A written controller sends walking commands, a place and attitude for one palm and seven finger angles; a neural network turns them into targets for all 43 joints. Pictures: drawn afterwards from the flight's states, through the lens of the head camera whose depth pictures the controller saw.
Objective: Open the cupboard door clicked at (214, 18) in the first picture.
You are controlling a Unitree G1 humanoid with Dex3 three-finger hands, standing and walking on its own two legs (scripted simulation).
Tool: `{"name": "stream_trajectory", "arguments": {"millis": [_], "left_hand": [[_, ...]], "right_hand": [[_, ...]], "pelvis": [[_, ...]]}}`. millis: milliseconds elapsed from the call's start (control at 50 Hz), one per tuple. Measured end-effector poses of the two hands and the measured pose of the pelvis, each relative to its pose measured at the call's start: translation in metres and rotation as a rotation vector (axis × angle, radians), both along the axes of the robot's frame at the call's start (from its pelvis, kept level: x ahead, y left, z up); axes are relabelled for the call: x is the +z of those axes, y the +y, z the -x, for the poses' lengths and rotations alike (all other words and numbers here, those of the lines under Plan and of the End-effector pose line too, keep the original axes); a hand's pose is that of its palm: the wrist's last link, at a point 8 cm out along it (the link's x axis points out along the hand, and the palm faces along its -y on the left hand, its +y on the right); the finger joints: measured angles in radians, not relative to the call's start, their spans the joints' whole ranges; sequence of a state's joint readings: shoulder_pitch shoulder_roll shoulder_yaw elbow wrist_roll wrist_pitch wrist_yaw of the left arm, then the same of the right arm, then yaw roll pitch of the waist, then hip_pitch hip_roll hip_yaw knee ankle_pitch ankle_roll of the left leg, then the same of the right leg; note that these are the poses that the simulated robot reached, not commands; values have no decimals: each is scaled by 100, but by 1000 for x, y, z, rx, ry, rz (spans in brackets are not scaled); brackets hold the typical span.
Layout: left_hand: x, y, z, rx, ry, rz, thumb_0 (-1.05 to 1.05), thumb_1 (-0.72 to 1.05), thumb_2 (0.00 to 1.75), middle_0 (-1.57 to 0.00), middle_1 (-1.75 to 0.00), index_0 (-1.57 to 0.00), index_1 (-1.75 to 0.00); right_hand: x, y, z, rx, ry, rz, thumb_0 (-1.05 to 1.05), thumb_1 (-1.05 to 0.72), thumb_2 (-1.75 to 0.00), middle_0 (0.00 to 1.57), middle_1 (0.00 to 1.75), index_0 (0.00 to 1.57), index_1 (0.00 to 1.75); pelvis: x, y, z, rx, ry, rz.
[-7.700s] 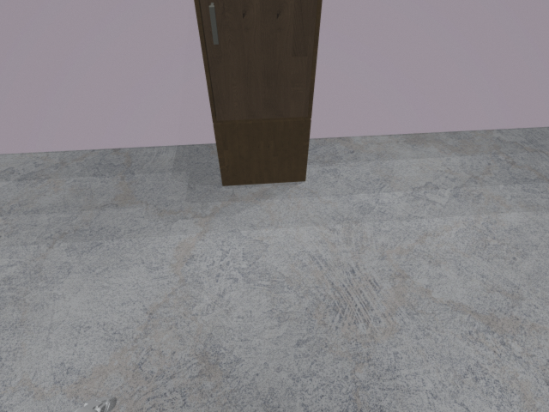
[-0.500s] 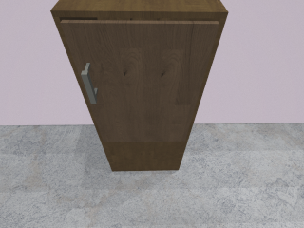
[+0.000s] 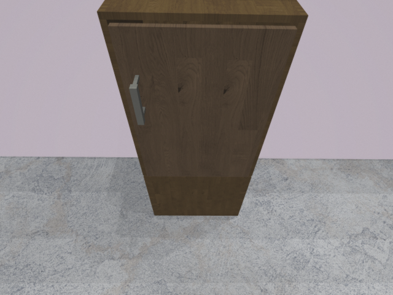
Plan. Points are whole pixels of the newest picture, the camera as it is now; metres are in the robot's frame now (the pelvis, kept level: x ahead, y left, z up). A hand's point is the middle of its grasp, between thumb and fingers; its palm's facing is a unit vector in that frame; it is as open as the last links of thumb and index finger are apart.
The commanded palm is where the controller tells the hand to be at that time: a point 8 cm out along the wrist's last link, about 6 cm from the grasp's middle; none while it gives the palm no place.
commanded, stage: come to a stop and stand still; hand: left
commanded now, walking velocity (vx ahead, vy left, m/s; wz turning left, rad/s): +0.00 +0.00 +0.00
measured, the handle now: (139, 100) +0.56 +0.19 +0.07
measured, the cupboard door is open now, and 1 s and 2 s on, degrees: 0 0 0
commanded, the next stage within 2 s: look again from close up in 0.50 s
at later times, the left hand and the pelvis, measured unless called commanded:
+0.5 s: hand out of the picture -0.07 +0.14 -0.17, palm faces +0.04 -0.99 -0.15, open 7.4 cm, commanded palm none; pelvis -0.03 -0.01 +0.00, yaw +1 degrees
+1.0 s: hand out of the picture -0.01 +0.17 -0.17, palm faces +0.06 -0.97 -0.22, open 7.4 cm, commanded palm none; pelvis -0.03 -0.01 +0.00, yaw +2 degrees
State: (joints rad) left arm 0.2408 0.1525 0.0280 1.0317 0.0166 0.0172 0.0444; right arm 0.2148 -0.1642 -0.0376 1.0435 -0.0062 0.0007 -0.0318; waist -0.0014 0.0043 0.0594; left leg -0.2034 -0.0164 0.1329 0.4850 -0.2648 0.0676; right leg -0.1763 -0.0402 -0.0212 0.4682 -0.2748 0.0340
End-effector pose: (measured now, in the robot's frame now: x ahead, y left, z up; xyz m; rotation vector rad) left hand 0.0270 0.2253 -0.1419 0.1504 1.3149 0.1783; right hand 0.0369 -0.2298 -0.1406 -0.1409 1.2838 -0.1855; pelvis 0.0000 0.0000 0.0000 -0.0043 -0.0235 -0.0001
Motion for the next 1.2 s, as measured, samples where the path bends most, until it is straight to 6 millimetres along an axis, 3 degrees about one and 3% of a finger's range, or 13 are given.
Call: {"name": "stream_trajectory", "arguments": {"millis": [140,320,460,580,680,820,960,1080,1200], "left_hand": [[3,-7,41,-8,67,12,0,92,90,-20,-30,-20,-30],[0,-22,78,6,111,49,0,91,90,-20,-30,-20,-30],[-2,-32,99,21,148,69,0,91,90,-20,-30,-20,-30],[-3,-37,108,32,162,76,0,91,90,-20,-30,-20,-30],[-6,-30,102,5,130,63,0,91,90,-20,-30,-20,-30],[-8,-13,74,14,18,12,0,91,90,-20,-30,-20,-30],[-1,-5,49,-3,-73,-9,0,91,90,-20,-30,-20,-30],[3,-2,41,-16,-95,-11,0,91,90,-20,-30,-20,-30],[4,0,49,-24,-68,-7,0,91,90,-20,-30,-20,-30]], "right_hand": [[0,1,27,-1,28,-21,1,-93,-90,20,30,20,30],[-2,9,75,-12,125,-50,1,-92,-90,20,30,20,30],[-2,15,103,-32,181,-65,1,-91,-90,20,30,20,30],[-3,20,113,-41,200,-74,1,-91,-90,20,30,20,30],[-4,15,101,-6,147,-64,1,-91,-90,20,30,20,30],[-4,-6,52,24,-3,-7,1,-91,-90,20,30,20,30],[6,-13,13,62,-124,6,1,-91,-90,20,30,20,30],[11,-14,8,77,-134,8,1,-91,-90,20,30,20,30],[10,-14,25,68,-83,8,1,-91,-90,20,30,20,30]], "pelvis": [[4,-1,14,1,-17,-2],[6,-4,27,6,-16,-4],[5,-5,33,9,-8,-3],[4,-6,34,10,-2,-3],[-1,-8,37,34,4,-1],[-6,-9,33,41,2,10],[-5,-9,34,31,-12,6],[-2,-9,37,26,-20,5],[0,-7,41,25,-21,6]]}}
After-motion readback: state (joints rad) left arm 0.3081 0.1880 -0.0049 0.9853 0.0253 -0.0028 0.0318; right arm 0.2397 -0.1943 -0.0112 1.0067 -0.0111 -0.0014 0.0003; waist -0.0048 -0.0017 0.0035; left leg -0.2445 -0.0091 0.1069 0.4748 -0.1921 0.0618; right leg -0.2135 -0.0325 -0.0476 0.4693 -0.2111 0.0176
